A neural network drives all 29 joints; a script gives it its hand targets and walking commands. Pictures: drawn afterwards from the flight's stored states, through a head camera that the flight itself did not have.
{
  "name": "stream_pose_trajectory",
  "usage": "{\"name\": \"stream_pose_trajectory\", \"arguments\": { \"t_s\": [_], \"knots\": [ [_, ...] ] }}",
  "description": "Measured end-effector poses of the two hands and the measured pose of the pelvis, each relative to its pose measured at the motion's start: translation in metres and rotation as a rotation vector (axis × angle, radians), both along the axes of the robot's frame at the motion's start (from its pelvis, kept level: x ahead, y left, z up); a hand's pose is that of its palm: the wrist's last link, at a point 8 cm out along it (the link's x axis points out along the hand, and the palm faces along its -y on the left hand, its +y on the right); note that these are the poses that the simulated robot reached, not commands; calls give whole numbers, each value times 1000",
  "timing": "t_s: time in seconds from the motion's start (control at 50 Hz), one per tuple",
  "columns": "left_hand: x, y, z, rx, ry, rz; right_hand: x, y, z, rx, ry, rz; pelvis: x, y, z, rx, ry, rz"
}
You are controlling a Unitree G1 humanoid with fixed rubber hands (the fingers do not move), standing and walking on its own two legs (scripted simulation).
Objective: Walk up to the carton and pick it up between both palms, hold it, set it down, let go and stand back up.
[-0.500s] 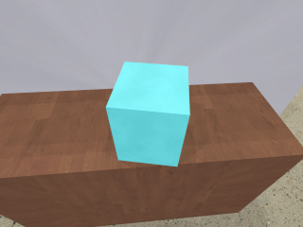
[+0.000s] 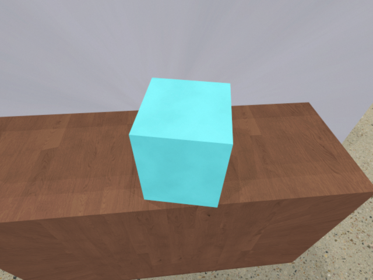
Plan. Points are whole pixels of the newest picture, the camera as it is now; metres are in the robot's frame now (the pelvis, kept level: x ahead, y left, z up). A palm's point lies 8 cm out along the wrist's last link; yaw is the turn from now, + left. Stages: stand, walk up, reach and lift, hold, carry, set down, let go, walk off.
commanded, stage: stand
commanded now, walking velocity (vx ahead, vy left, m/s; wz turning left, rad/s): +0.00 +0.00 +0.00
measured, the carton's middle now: (185, 143) +0.45 -0.01 +0.04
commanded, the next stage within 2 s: none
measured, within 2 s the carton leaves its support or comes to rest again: neither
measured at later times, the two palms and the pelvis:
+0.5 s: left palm out of the picture +0.03 +0.26 -0.12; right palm out of the picture +0.02 -0.26 -0.13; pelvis +0.00 +0.00 +0.00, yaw +0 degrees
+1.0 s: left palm out of the picture +0.01 +0.25 -0.13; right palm out of the picture +0.00 -0.25 -0.13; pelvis +0.00 +0.00 +0.00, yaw +0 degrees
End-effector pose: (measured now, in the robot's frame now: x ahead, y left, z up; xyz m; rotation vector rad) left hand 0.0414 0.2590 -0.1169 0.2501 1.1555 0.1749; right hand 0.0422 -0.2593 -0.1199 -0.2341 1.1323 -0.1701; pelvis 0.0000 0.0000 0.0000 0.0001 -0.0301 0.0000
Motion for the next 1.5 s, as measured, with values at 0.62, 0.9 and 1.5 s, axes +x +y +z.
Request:
{"name": "stream_pose_trajectory", "arguments": {
  "t_s": [0.62,0.9,1.5],
  "knots": [
    [-22,-4,-7,-9,79,25,-25,5,-8,12,83,-30,-1,1,2,1,-1,-2],
    [-32,-9,-11,-21,109,35,-35,8,-10,18,114,-49,-2,1,2,1,-3,-4],
    [-37,-16,-14,-31,157,48,-45,16,-15,37,166,-74,4,0,2,3,9,-11]
  ]
}}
